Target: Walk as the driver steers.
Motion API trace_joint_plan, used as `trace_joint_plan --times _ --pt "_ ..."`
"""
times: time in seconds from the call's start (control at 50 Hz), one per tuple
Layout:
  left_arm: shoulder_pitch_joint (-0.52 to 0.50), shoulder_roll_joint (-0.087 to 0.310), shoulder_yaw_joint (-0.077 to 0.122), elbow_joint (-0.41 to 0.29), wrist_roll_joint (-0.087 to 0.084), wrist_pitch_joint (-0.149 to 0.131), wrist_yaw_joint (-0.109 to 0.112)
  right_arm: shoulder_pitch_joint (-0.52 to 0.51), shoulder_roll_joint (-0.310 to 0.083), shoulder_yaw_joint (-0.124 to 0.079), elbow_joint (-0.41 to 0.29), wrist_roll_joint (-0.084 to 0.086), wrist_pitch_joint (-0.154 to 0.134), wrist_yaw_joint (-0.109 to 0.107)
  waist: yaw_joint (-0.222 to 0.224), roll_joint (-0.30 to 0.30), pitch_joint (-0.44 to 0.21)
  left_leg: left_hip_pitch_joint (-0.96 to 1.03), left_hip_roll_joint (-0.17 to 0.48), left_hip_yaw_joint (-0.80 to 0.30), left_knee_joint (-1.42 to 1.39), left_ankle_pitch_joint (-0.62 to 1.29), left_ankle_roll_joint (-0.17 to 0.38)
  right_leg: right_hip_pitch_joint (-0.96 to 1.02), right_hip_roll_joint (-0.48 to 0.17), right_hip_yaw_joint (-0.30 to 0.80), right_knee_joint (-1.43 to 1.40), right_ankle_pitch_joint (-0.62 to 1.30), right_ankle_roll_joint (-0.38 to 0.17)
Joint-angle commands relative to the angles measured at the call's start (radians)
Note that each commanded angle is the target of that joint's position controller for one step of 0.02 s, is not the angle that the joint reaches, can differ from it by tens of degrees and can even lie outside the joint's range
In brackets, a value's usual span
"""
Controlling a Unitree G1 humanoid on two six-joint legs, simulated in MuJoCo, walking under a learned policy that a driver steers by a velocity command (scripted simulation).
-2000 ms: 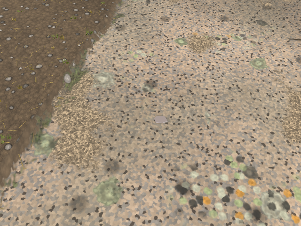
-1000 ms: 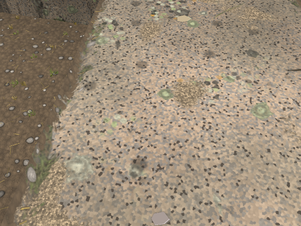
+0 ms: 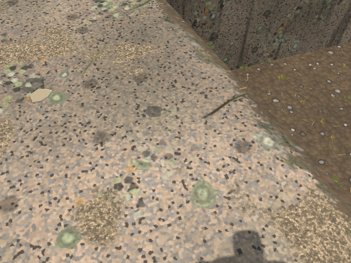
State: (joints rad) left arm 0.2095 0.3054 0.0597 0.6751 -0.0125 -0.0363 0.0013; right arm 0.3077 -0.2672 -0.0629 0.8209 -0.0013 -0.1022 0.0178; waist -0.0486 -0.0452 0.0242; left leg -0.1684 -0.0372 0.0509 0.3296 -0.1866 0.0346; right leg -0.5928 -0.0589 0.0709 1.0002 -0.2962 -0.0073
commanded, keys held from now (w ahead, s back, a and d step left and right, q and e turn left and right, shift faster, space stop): w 0.24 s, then w+q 0.14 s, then q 0.62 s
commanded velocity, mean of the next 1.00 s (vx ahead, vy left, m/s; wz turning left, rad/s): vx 0.30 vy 0.00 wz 0.26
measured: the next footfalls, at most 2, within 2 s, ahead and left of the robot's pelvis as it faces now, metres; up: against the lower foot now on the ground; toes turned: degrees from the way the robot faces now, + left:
right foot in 0.24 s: +0.29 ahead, -0.16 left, +0.00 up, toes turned -3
left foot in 0.72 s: +0.49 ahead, +0.07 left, +0.00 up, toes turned +11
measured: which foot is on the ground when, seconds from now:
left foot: down 0.00-0.26, up 0.28-0.70, down 0.72-1.00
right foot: up 0.00-0.22, down 0.24-0.72, up 0.74-1.00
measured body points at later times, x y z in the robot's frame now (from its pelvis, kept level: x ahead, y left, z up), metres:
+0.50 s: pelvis +0.26 -0.07 +0.00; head +0.28 -0.08 +0.45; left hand +0.32 +0.21 -0.11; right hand +0.40 -0.34 -0.12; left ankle +0.35 +0.11 -0.67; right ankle +0.25 -0.15 -0.74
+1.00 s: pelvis +0.40 -0.04 -0.01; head +0.45 -0.01 +0.44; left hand +0.48 +0.28 -0.12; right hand +0.63 -0.26 -0.10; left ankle +0.46 +0.06 -0.74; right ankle +0.49 -0.19 -0.70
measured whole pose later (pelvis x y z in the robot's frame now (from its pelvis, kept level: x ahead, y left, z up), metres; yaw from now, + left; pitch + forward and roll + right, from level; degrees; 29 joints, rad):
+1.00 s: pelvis +0.40 -0.04 -0.01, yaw +20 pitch +3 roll -1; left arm 0.08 0.29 0.05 0.73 0.01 0.00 0.04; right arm 0.18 -0.31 -0.08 0.64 0.00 0.03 -0.02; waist -0.03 0.00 0.06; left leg -0.41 -0.10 -0.11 0.46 -0.09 0.06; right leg -0.53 0.00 0.12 0.88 -0.38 0.08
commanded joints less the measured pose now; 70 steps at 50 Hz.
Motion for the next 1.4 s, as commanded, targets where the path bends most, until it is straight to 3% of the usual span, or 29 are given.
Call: trace_joint_plan --times 0.02,0.16,0.22,0.24,0.26,0.28,0.3,0.32,0.36,0.46,0.56,0.64,0.7,0.72,0.74,0.76,0.78,0.82,0.9,0.98,1.08,1.14,1.16,1.18,1.2,1.22,1.28,1.34,1.4 --pt "-0.038 0.014 -0.009 -0.074 0.007 -0.023 -0.012 -0.063 -0.165 -0.035 -0.060 0.012 -0.015 -0.004 0.023 0.117 -0.011 0.035 0.261 -0.191 -0.185 0.221 0.186 -0.042 -0.045 -0.007 -0.171 0.145 0.006" --pt "-0.217 0.041 -0.008 -0.123 -0.008 -0.036 -0.036 0.045 -0.209 -0.039 0.004 0.035 0.019 -0.004 -0.023 0.133 0.022 0.124 0.291 -0.135 -0.145 0.236 0.136 0.055 0.004 -0.060 -0.436 0.230 -0.024" --pt "-0.051 0.101 0.027 -0.075 0.003 -0.036 -0.032 0.033 -0.213 -0.034 0.016 0.039 0.035 -0.012 0.091 0.123 -0.074 0.123 0.255 -0.069 0.082 0.525 0.086 0.342 0.061 -0.111 -0.526 0.209 -0.081" --pt "0.105 0.153 0.052 -0.034 0.007 -0.032 -0.022 0.035 -0.178 -0.018 0.007 0.026 0.034 -0.015 0.161 0.095 -0.178 0.009 0.206 -0.025 0.291 0.477 0.049 0.581 0.011 -0.057 -0.507 0.219 -0.118" --pt "0.227 0.256 0.073 -0.024 0.030 -0.024 -0.009 0.095 -0.081 0.017 -0.033 0.004 0.020 -0.011 0.167 -0.117 -0.325 -0.368 0.078 0.024 0.686 0.091 -0.025 0.951 -0.262 0.351 -0.529 0.125 -0.251" --pt "0.251 0.221 0.063 -0.017 0.015 -0.022 -0.011 0.104 -0.087 0.021 -0.023 0.015 0.003 -0.010 0.171 -0.202 -0.400 -0.522 0.016 -0.110 0.879 -0.394 -0.029 0.978 -0.355 0.637 -0.667 0.013 -0.316" --pt "0.198 0.162 0.042 -0.015 0.010 -0.027 -0.014 0.044 -0.172 -0.006 -0.035 0.043 -0.003 -0.005 0.169 -0.121 -0.252 -0.611 0.072 -0.159 0.953 -0.354 -0.017 0.864 -0.326 0.517 -0.686 -0.040 -0.274" --pt "0.139 0.127 0.030 -0.018 0.009 -0.031 -0.016 -0.010 -0.172 -0.007 -0.049 0.050 -0.003 -0.003 0.142 -0.090 -0.156 -0.612 0.116 -0.137 0.926 -0.267 -0.007 0.738 -0.282 0.373 -0.707 -0.014 -0.240" --pt "0.035 0.067 0.014 -0.014 0.018 -0.047 -0.022 -0.024 -0.153 -0.014 -0.042 0.029 0.017 -0.009 0.077 -0.070 -0.055 -0.530 0.172 -0.139 0.828 -0.134 -0.016 0.536 -0.207 0.208 -0.785 0.092 -0.201" --pt "-0.031 0.076 0.024 0.027 0.039 -0.080 -0.011 -0.003 -0.091 -0.012 -0.039 0.017 0.062 -0.022 0.011 -0.030 -0.007 -0.449 0.142 -0.146 0.714 0.021 -0.073 0.403 -0.178 -0.065 -0.820 0.648 -0.195" --pt "-0.004 0.119 0.034 0.060 0.026 -0.051 0.026 -0.157 -0.047 0.006 -0.112 0.005 0.058 0.015 0.069 -0.016 -0.016 -0.367 0.112 -0.055 0.375 0.270 -0.063 0.449 -0.153 -0.206 -0.788 0.695 -0.163" --pt "0.000 0.149 0.048 0.079 -0.002 -0.013 0.038 -0.183 -0.091 -0.012 -0.165 0.003 0.068 0.044 0.065 -0.025 -0.031 -0.384 0.096 -0.035 0.300 0.138 -0.017 0.580 -0.213 -0.202 -0.673 0.742 -0.146" --pt "-0.029 0.148 0.052 0.067 -0.016 0.015 0.053 -0.031 -0.152 -0.048 -0.149 0.000 0.064 0.046 -0.018 0.001 -0.109 -0.180 0.009 0.022 0.176 0.126 0.049 0.571 -0.160 -0.239 -0.367 0.844 -0.086" --pt "0.021 0.131 0.044 0.064 0.002 0.012 0.050 0.040 -0.229 -0.074 -0.145 -0.002 0.062 0.024 -0.041 0.117 -0.175 0.022 0.070 -0.107 0.125 0.510 0.100 0.438 -0.078 -0.255 -0.135 0.614 -0.018" --pt "0.101 0.031 0.013 0.034 0.062 0.005 0.036 0.030 -0.321 -0.086 -0.164 -0.009 0.070 0.002 0.045 0.354 -0.256 0.311 0.322 -0.467 0.207 1.015 0.275 0.084 0.095 -0.236 0.211 -0.308 0.063" --pt "0.118 0.068 0.008 0.040 0.041 -0.006 0.017 0.032 -0.286 -0.071 -0.199 -0.019 0.068 0.005 0.012 0.272 -0.453 0.406 0.420 -0.709 0.131 0.843 0.415 -0.010 0.149 0.003 0.402 -0.432 0.075" --pt "0.043 0.123 0.022 0.030 0.004 -0.005 0.008 -0.029 -0.238 -0.063 -0.222 -0.009 0.069 0.009 -0.010 0.159 -0.387 0.340 0.373 -0.611 0.090 0.664 0.375 -0.063 0.097 0.051 0.410 -0.347 0.058" --pt "-0.040 0.113 0.023 0.022 0.015 0.011 0.026 -0.120 -0.170 -0.045 -0.231 0.021 0.083 -0.004 0.025 0.048 -0.200 0.118 0.284 -0.477 0.038 0.392 0.271 -0.081 0.036 0.036 0.271 -0.211 0.055" --pt "-0.018 0.075 0.018 0.025 0.020 0.032 0.037 -0.156 -0.186 -0.052 -0.252 -0.006 0.105 -0.027 0.071 0.136 -0.153 -0.090 0.196 -0.402 -0.007 0.327 0.227 0.084 0.062 0.006 0.005 -0.140 0.075" --pt "-0.043 0.067 0.014 0.027 0.017 0.036 0.037 -0.159 -0.211 -0.065 -0.263 0.006 0.122 -0.048 0.054 0.157 -0.181 -0.125 0.170 -0.424 -0.010 0.140 0.198 0.148 0.078 0.020 -0.142 -0.041 0.093" --pt "-0.073 0.078 0.022 0.012 0.009 0.019 0.023 -0.157 -0.201 -0.065 -0.273 0.006 0.141 -0.047 0.032 0.213 -0.146 -0.119 0.156 -0.520 -0.001 -0.041 0.164 0.199 0.095 0.027 -0.313 -0.033 0.071" --pt "-0.001 0.094 0.037 0.033 0.009 0.003 0.012 -0.164 -0.183 -0.059 -0.278 0.021 0.152 -0.051 0.074 0.205 -0.138 -0.156 0.104 -0.523 0.074 -0.048 0.107 0.365 0.073 0.011 -0.589 0.096 0.023" --pt "0.026 0.162 0.054 0.030 0.026 0.005 0.016 -0.129 -0.140 -0.046 -0.280 0.018 0.153 -0.050 0.061 0.080 -0.151 -0.256 0.036 -0.441 0.221 -0.215 0.051 0.468 -0.106 0.156 -0.665 0.092 -0.042" --pt "0.004 0.242 0.072 0.034 0.057 0.018 0.019 -0.140 -0.127 -0.046 -0.317 0.025 0.143 -0.047 0.025 -0.233 -0.084 -0.454 -0.131 -0.203 0.434 -0.390 -0.007 0.450 -0.289 0.406 -0.735 0.204 -0.192" --pt "-0.044 0.190 0.061 0.000 0.072 0.013 0.021 -0.119 -0.207 -0.070 -0.300 0.002 0.130 -0.044 0.035 -0.201 -0.085 -0.459 -0.065 -0.218 0.679 -0.410 -0.050 0.395 -0.358 0.461 -0.737 0.263 -0.264" --pt "-0.101 0.136 0.045 -0.022 0.059 0.012 0.028 -0.093 -0.237 -0.085 -0.271 0.011 0.133 -0.040 0.012 -0.122 -0.080 -0.445 -0.049 -0.220 0.778 -0.346 -0.062 0.380 -0.305 0.354 -0.711 0.285 -0.233" --pt "-0.134 0.089 0.028 -0.031 0.020 0.019 0.040 -0.057 -0.166 -0.071 -0.233 0.014 0.161 -0.044 0.017 -0.075 -0.046 -0.476 -0.028 -0.173 0.914 -0.221 -0.112 0.410 -0.188 0.145 -0.678 0.331 -0.169" --pt "-0.067 0.104 0.033 -0.019 0.030 0.035 0.049 -0.147 -0.131 -0.054 -0.277 0.029 0.161 -0.039 0.074 -0.113 -0.044 -0.506 0.008 -0.109 0.789 -0.177 -0.140 0.503 -0.176 0.070 -0.681 0.367 -0.191" --pt "-0.038 0.145 0.050 -0.012 0.027 0.045 0.047 -0.187 -0.112 -0.040 -0.306 0.023 0.158 -0.027 0.102 -0.135 -0.078 -0.437 0.051 -0.081 0.631 -0.209 -0.145 0.560 -0.216 0.046 -0.667 0.409 -0.209"
Over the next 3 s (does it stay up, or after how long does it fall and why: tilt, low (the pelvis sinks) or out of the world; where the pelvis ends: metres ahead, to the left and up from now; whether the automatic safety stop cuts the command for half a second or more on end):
stays up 0.66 0.12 -0.02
